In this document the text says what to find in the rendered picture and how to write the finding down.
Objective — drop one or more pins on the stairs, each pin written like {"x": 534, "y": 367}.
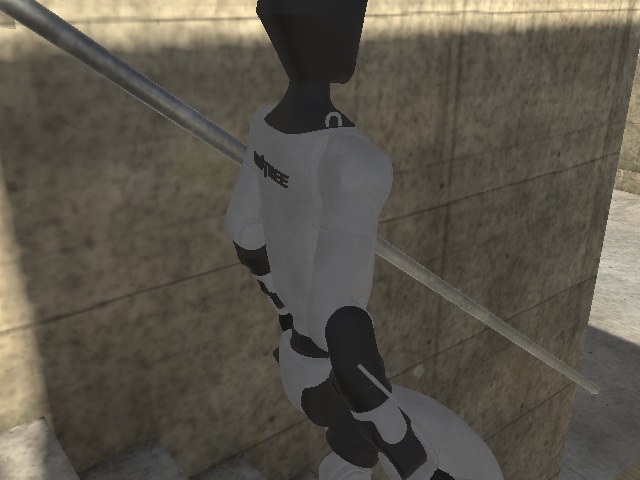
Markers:
{"x": 31, "y": 451}

